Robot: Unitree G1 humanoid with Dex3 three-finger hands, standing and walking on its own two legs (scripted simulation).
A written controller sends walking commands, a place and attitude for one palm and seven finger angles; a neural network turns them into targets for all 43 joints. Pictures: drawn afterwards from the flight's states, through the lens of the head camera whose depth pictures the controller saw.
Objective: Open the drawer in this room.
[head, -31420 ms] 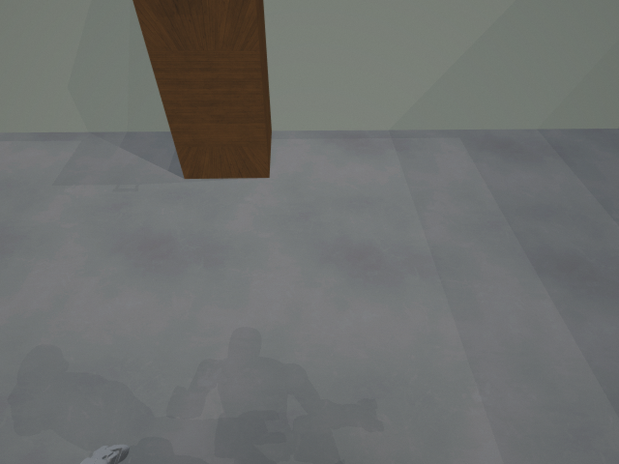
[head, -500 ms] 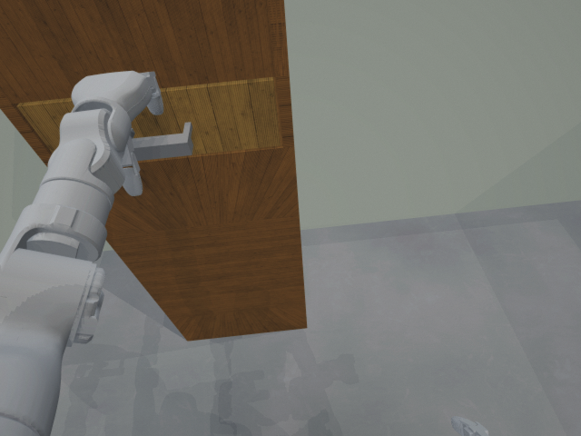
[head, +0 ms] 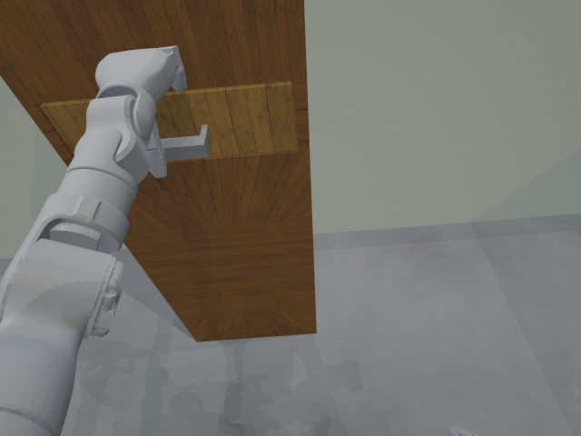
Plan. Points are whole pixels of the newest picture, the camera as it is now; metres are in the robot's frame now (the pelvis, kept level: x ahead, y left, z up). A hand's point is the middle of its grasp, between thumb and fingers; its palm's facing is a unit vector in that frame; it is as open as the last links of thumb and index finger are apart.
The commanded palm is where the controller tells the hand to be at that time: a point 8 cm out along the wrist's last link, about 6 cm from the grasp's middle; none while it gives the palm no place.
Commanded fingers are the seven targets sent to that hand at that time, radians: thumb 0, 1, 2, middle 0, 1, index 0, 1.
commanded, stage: move the hooked fingers above the handle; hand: left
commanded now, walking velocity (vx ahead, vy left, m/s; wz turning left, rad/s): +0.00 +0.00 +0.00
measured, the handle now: (174, 140) +0.53 +0.18 +0.14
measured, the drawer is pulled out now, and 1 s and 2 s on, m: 0.00 0.00 0.00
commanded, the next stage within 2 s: none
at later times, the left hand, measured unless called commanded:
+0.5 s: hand (134, 114) +0.49 +0.20 +0.22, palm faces +0.07 +0.00 -1.00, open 13.5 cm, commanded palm +0.46 +0.20 +0.25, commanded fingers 0.00 -0.50 0.30 -0.30 -1.20 -0.30 -1.20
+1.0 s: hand (137, 115) +0.49 +0.20 +0.21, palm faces +0.07 +0.02 -1.00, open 13.6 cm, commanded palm +0.46 +0.20 +0.25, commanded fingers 0.00 -0.50 0.30 -0.30 -1.20 -0.30 -1.20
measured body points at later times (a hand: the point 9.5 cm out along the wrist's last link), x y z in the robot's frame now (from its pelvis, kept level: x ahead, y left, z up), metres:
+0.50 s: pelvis +0.01 +0.00 +0.00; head +0.04 -0.03 +0.45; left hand +0.48 +0.20 +0.27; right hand +0.09 -0.27 -0.14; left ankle -0.02 +0.11 -0.74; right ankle +0.00 -0.12 -0.74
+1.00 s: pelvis +0.00 +0.00 +0.00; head +0.04 -0.03 +0.45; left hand +0.48 +0.20 +0.27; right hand +0.10 -0.25 -0.14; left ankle -0.02 +0.11 -0.74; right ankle +0.00 -0.12 -0.74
